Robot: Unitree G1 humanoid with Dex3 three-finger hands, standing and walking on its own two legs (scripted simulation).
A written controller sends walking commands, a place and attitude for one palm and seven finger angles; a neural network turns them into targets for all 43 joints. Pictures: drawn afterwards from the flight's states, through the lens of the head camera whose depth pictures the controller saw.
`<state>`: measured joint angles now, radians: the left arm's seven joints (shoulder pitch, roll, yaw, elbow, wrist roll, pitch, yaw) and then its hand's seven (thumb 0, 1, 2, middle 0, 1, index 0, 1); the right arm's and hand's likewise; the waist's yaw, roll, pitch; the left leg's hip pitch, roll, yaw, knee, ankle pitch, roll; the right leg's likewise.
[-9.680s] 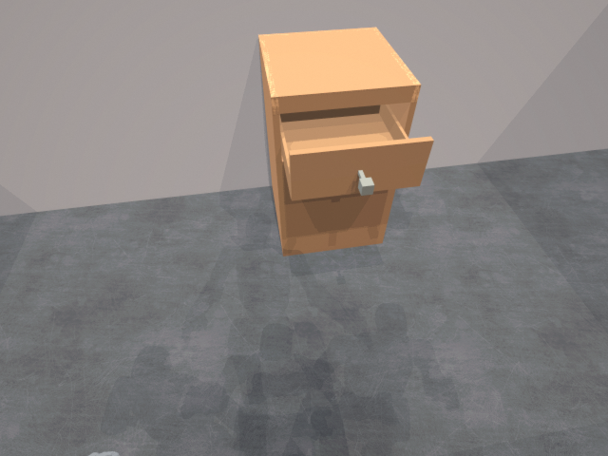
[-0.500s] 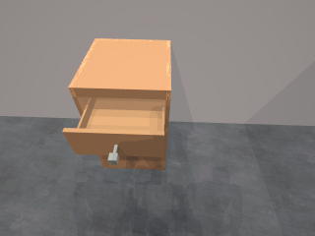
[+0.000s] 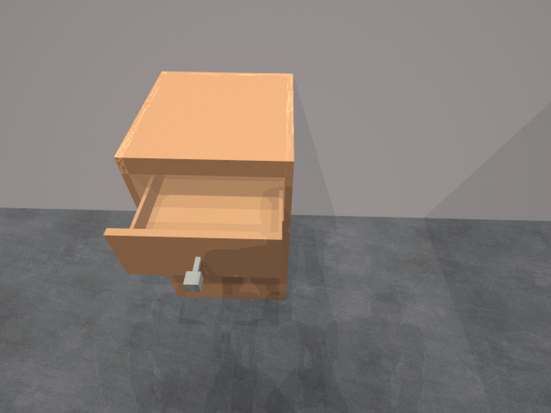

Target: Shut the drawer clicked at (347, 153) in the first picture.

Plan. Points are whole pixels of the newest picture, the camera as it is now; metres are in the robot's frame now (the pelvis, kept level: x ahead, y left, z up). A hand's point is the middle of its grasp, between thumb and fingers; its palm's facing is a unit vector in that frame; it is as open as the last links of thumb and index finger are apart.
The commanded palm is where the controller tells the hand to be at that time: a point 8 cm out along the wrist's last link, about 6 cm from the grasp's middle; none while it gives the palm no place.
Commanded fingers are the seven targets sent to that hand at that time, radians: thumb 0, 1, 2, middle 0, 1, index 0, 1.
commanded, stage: shuffle to correct the standing spot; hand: left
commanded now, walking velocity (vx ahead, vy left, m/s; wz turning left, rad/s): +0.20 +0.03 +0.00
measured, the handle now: (195, 273) +0.43 +0.21 -0.19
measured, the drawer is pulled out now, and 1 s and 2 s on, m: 0.19 0.19 0.19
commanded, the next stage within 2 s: come to a stop and stand still in 0.04 s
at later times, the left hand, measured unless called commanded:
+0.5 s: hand out of the picture +0.04 +0.19 -0.18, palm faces +0.04 -0.98 -0.20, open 7.4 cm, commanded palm none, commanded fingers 0.00 0.90 0.90 -0.20 -0.30 -0.20 -0.30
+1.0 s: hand out of the picture +0.03 +0.17 -0.17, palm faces +0.03 -0.98 -0.20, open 7.3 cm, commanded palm none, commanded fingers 0.00 0.90 0.90 -0.20 -0.30 -0.20 -0.30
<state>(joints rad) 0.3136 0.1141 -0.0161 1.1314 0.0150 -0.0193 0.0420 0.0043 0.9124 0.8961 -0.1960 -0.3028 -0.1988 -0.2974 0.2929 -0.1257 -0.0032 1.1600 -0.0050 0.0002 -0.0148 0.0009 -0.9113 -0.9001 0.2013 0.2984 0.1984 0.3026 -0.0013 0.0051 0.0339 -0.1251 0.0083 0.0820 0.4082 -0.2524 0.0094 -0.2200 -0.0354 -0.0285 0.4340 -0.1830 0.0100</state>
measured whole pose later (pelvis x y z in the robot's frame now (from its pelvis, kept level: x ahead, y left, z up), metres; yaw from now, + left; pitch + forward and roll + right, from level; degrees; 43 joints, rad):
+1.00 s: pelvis +0.03 +0.00 +0.00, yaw +1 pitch -2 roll +0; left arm 0.28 0.15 -0.02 1.10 0.01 -0.01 0.03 0.01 0.92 0.90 -0.20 -0.30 -0.20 -0.30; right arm 0.29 -0.15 0.02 1.13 -0.01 -0.01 -0.02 0.00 -0.91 -0.90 0.20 0.30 0.20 0.30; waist 0.00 0.01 0.05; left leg -0.08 0.01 0.06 0.41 -0.30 0.01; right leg -0.18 -0.04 -0.04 0.45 -0.24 0.01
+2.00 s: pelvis +0.01 -0.02 -0.01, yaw +3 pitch +0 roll +0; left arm 0.53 0.19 -0.03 0.39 -0.13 0.01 0.12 0.07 0.99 0.90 -0.22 -0.33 -0.23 -0.33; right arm 0.39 -0.20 0.01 0.93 0.05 -0.23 -0.08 0.02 -0.93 -0.90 0.21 0.30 0.20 0.30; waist -0.01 0.03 0.00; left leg -0.21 0.02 0.03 0.53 -0.31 -0.01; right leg -0.28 -0.03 -0.07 0.55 -0.26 -0.01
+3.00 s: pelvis -0.03 +0.00 -0.12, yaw +3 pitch +19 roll -2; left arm 0.28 0.20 0.04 0.05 -0.16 -0.43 -0.15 0.02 0.90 0.90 -1.16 -1.35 -1.17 -1.35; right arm 0.24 -0.28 -0.03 0.50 0.01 -0.19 -0.03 0.01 -0.91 -0.90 0.20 0.30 0.20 0.30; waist -0.03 0.00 -0.16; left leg -1.03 0.02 -0.01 1.28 -0.59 0.01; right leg -1.07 -0.06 -0.08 1.22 -0.49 -0.01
